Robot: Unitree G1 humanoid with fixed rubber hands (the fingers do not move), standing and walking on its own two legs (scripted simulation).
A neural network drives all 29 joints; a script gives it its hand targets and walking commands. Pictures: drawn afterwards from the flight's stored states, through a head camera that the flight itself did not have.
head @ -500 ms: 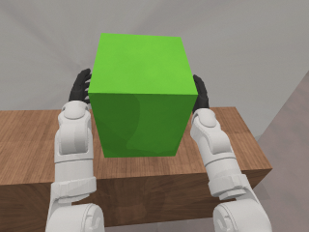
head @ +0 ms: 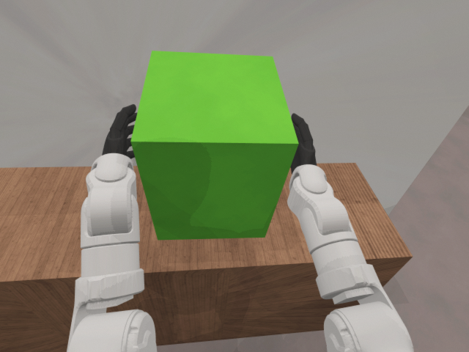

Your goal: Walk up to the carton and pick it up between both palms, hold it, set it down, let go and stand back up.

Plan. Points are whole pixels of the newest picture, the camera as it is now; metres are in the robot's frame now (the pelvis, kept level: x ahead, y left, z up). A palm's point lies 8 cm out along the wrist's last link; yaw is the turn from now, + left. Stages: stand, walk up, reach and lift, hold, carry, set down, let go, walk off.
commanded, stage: hold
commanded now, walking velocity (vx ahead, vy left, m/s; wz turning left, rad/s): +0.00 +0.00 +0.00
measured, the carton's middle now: (213, 151) +0.41 +0.00 +0.15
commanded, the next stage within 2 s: none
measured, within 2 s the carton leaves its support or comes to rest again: neither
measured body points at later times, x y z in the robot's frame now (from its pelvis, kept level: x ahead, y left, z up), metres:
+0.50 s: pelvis +0.01 +0.00 +0.00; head -0.02 +0.03 +0.45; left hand +0.38 +0.15 +0.18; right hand +0.37 -0.14 +0.17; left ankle +0.02 +0.13 -0.75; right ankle +0.03 -0.12 -0.75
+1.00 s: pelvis +0.00 +0.00 +0.00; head -0.02 +0.02 +0.45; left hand +0.38 +0.15 +0.19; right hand +0.37 -0.14 +0.17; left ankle +0.02 +0.13 -0.75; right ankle +0.03 -0.12 -0.75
